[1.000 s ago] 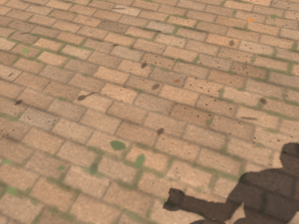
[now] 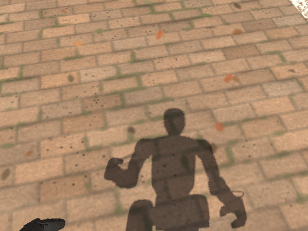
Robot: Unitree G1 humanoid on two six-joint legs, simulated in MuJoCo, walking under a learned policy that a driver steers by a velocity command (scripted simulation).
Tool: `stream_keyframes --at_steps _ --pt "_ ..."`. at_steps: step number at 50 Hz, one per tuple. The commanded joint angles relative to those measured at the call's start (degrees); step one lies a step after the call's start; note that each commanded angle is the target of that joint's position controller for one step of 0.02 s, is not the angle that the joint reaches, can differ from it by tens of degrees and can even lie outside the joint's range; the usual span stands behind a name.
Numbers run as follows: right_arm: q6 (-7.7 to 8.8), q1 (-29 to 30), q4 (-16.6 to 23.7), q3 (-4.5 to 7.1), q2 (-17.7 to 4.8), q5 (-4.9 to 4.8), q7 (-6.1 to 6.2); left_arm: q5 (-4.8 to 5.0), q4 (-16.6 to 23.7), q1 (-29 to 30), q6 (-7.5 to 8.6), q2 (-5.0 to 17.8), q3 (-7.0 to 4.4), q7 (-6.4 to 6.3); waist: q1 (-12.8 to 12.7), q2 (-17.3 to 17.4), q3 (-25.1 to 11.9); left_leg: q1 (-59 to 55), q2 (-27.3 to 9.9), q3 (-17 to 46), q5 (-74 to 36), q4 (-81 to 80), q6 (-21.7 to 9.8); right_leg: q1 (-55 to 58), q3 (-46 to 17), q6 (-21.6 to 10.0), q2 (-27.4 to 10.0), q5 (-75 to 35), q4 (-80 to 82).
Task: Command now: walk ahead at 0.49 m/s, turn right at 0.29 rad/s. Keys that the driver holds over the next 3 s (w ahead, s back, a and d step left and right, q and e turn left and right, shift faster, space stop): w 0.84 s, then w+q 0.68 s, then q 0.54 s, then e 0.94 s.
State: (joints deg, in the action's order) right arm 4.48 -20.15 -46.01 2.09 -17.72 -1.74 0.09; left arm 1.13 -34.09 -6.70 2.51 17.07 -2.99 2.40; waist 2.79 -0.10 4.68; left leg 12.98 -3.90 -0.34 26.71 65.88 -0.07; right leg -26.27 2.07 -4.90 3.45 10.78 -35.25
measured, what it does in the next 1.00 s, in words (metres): walks ahead: left foot, then right foot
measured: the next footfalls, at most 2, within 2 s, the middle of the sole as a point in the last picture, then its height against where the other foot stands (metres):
left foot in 0.44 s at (123, 223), level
right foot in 0.98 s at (176, 158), level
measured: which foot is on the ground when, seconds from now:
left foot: up 0.00-0.42, down 0.44-0.98, up 1.00-1.00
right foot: down 0.00-0.46, up 0.48-0.96, down 0.98-1.00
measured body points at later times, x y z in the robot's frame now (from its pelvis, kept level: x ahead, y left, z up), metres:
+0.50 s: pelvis +0.30 +0.05 +0.00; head +0.34 +0.05 +0.45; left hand +0.33 +0.34 -0.13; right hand +0.50 -0.21 -0.08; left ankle +0.42 +0.14 -0.72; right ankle +0.11 -0.08 -0.66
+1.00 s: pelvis +0.59 +0.01 +0.00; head +0.62 +0.00 +0.45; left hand +0.82 +0.24 -0.07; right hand +0.57 -0.28 -0.13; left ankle +0.42 +0.13 -0.70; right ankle +0.70 -0.11 -0.72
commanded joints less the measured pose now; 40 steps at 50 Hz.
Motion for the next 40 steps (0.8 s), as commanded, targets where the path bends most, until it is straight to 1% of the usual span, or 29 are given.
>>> stream_keyframes --at_steps 1,2,3,4,5,6,8,10,11,13,15,17,19,20,21,22,23,24,25,26,27,28,29,31,32,34,35,38,40 --pt "2.81 5.6 7.4 1.57 -8.0 0.42 0.23 -0.59 0.3 -9.1 1.32 7.6 -2.42 -0.49 -5.4 -1.1 -9.2 26.7 -4.1 4.2 -7.9 4.6 -1.0 27.4 -24.8 -10.7 -17.1 -6.8 18.9" --pt "2.16 3.6 6.7 1.68 -7.9 0.6 0.0 -1.34 0.6 -7.3 1.58 6.1 -1.86 -0.56 -3.3 -2.5 -8.3 23.2 -5.2 4.7 -10.2 3.4 -0.8 22.9 -21.6 -10.5 -15.4 -10.2 20.6" --pt "1.5 2.1 6.1 1.58 -7.2 0.7 -0.14 -1.44 0.2 -6.4 1.91 5.7 -1.78 -0.65 -2.2 -3.1 -8.1 21.5 -5.5 4.4 -11.3 2.1 -0.2 20.4 -20.2 -10.9 -14.9 -11.6 22.4" --pt "0.87 1.2 5.5 1.38 -6.2 0.97 -0.19 -1.17 -0.4 -6.2 2.36 5.8 -1.78 -0.72 -1.5 -2.8 -7.6 20.8 -5.7 3.8 -12.0 0.8 0.7 18.6 -18.3 -11.3 -14.7 -13.4 23.8" --pt "0.28 1.4 5.5 1.28 -5.5 1.27 -0.19 -0.88 -1.3 -6.3 2.76 6.0 -1.76 -0.77 -1.1 -2.5 -6.3 21.0 -5.7 3.4 -13.0 -1.1 1.5 16.6 -16.3 -11.4 -14.4 -14.8 24.9" --pt "-0.07 2.9 6.0 1.17 -5.1 1.6 -0.1 -0.85 -2.0 -6.6 3.01 6.5 -1.86 -0.9 -1.3 -2.3 -4.8 22.3 -5.7 3.1 -15.3 -3.5 2.3 15.2 -14.5 -11.2 -13.9 -15.7 25.9" --pt "-0.1 7.4 7.5 0.93 -4.4 1.93 -0.03 -0.96 -3.4 -7.8 3.04 6.8 -1.85 -1.41 -2.5 -2.3 -2.5 25.1 -5.5 2.7 -22.0 -10.3 3.3 15.2 -11.5 -10.4 -12.5 -17.3 26.8" --pt "0.46 11.3 8.3 0.55 -3.5 1.85 -0.45 -0.94 -4.4 -8.6 2.77 7.0 -1.76 -1.8 -4.0 -2.3 -1.7 23.9 -4.3 1.8 -29.8 -19.6 3.1 15.2 -8.4 -8.5 -10.6 -16.6 26.9" --pt "0.77 13.6 8.8 0.28 -2.8 1.7 -0.73 -0.84 -5.0 -9.6 2.67 7.4 -1.8 -1.93 -5.0 -2.3 -1.2 22.6 -3.3 1.2 -33.1 -23.9 2.9 15.3 -7.6 -7.8 -10.3 -15.1 27.1" --pt "1.21 17.8 10.0 -0.06 -2.2 1.17 -1.35 -0.43 -6.6 -12.5 2.55 8.6 -2.05 -2.01 -7.0 -2.2 -0.2 21.3 -1.9 0.5 -36.6 -29.5 2.3 16.8 -8.2 -7.6 -11.5 -11.3 27.5" --pt "1.5 20.3 11.0 0.04 -2.8 0.89 -2.02 -0.09 -8.1 -14.5 2.16 9.1 -2.22 -2.05 -7.7 -2.3 0.8 23.1 -1.2 1.2 -35.8 -33.1 1.1 21.5 -9.3 -7.6 -13.6 -11.2 26.1" --pt "1.7 21.4 11.9 0.33 -3.7 1.02 -2.74 0.09 -9.3 -15.6 1.52 9.3 -2.41 -2.28 -7.3 -2.7 0.7 24.9 -0.8 1.9 -31.9 -35.6 -0.7 27.1 -10.4 -6.9 -16.0 -14.3 23.3" --pt "1.71 19.7 11.9 0.7 -4.6 1.21 -3.12 0.09 -10.0 -15.6 0.84 9.9 -2.68 -2.6 -5.8 -3.6 -0.8 22.5 0.3 1.4 -26.7 -36.7 -2.4 30.9 -10.9 -5.6 -17.2 -20.9 20.0" --pt "1.66 17.1 11.4 1.14 -5.5 1.28 -2.99 -0.07 -10.0 -14.9 0.56 10.4 -2.81 -2.73 -4.1 -4.5 -2.7 18.2 1.9 0.0 -23.8 -36.7 -3.4 31.7 -10.5 -4.8 -16.7 -29.7 16.6" --pt "1.61 11.0 9.9 2.1 -7.0 1.32 -2.58 -0.37 -10.0 -13.9 0.18 10.5 -2.71 -2.8 -0.5 -4.4 -7.0 9.3 4.1 -2.1 -23.7 -37.7 -5.0 31.0 -8.9 -3.7 -14.6 -39.3 8.8" --pt "1.43 2.2 7.9 3.15 -9.6 1.5 -2.02 -1.03 -9.6 -14.0 -0.05 8.9 -1.92 -3.0 3.6 -3.1 -14.2 -5.7 1.7 -0.3 -26.6 -35.7 -7.2 24.8 -6.7 -1.8 -11.6 -37.1 -3.4" --pt "1.28 -4.2 7.3 4.41 -15.2 2.64 -1.7 -1.49 -8.3 -21.4 0.78 3.3 -0.19 -2.65 2.1 8.0 -24.4 -30.1 -13.0 21.8 -22.3 -34.4 -15.7 3.4 -4.5 2.1 -4.2 -15.1 -25.8" --pt "0.97 -7.4 5.9 3.86 -12.0 1.65 -2.04 -0.76 -9.5 -22.4 1.73 2.4 0.46 -2.29 2.9 16.4 -30.2 -37.3 -18.8 43.2 -11.1 -45.6 -19.9 -8.4 -8.7 3.9 2.3 21.2 -38.3" --pt "0.82 -4.3 6.3 2.69 -8.6 0.98 -1.89 0.87 -8.3 -16.6 2.43 8.4 -1.04 -1.91 3.9 10.0 -21.9 -32.0 -17.4 39.2 -2.3 -48.3 -16.8 -14.7 -11.5 3.2 -1.6 20.2 -42.5" --pt "0.52 0.0 7.0 2.27 -7.5 1.18 -1.6 1.55 -6.4 -11.1 2.83 8.8 -1.06 -1.78 2.9 5.9 -14.0 -23.3 -15.4 31.3 -3.1 -49.5 -14.7 -16.1 -8.9 2.8 -4.8 15.5 -40.9" --pt "0.49 3.3 7.0 1.88 -6.5 1.72 -1.65 0.75 -5.7 -8.2 2.91 8.0 -0.87 -1.9 1.1 2.2 -7.9 -14.3 -13.2 25.3 -9.2 -51.4 -14.1 -15.2 -7.2 2.8 -7.2 11.4 -36.8" --pt "0.88 5.2 7.2 1.49 -5.2 2.34 -1.67 -0.12 -5.9 -8.5 2.59 7.4 -1.16 -2.08 -0.9 2.8 -6.2 -9.0 -11.2 21.4 -14.7 -52.8 -13.4 -11.9 -7.5 3.0 -9.3 8.1 -32.9" --pt "1.11 6.1 7.3 1.34 -4.8 2.58 -1.74 -0.31 -6.6 -10.2 2.1 6.4 -1.04 -2.11 -2.3 4.1 -6.0 -5.9 -9.7 18.8 -18.0 -54.4 -13.3 -8.7 -7.4 3.4 -9.9 6.4 -31.3" --pt "1.76 6.2 6.6 1.45 -5.0 2.04 -1.86 -0.54 -7.6 -12.4 1.1 4.4 -0.66 -2.37 -3.6 4.8 -5.9 -3.1 -8.7 14.5 -23.5 -56.5 -14.3 -6.9 -6.4 4.6 -10.3 4.9 -28.6" --pt "1.98 5.9 6.1 1.61 -5.5 1.86 -1.8 -0.78 -7.2 -11.4 0.81 4.1 -0.56 -2.53 -3.6 4.5 -5.0 -2.4 -8.6 12.7 -25.9 -57.4 -14.6 -7.9 -6.1 5.3 -10.6 3.4 -26.4" --pt "1.87 4.8 5.0 1.96 -6.6 1.8 -1.38 -1.17 -5.9 -7.2 0.85 3.6 -0.32 -2.69 -2.8 3.5 -3.4 -3.0 -8.0 9.9 -28.6 -58.7 -14.6 -10.9 -5.8 6.4 -11.1 -2.3 -20.0" --pt "1.64 4.3 4.6 2.03 -6.9 1.69 -1.16 -1.21 -5.4 -5.3 1.07 3.2 -0.17 -2.57 -2.2 3.3 -3.1 -3.7 -7.3 8.2 -29.1 -58.9 -13.9 -11.2 -5.5 6.6 -11.0 -5.9 -16.0" --pt "1.04 2.3 3.5 2.2 -7.8 1.24 -0.64 -0.96 -4.2 0.7 1.95 1.7 0.42 -1.87 0.1 3.2 -2.0 -4.2 -5.4 4.4 -29.0 -59.0 -11.9 -8.6 -3.8 6.6 -9.4 -15.1 -4.1" --pt "0.65 -0.3 2.1 2.42 -8.6 0.93 -0.51 -0.62 -3.1 4.4 2.36 1.6 0.57 -1.31 1.7 3.1 -1.3 -6.2 -6.3 4.4 -27.8 -58.6 -11.8 -7.7 -3.0 6.4 -8.4 -17.4 0.3"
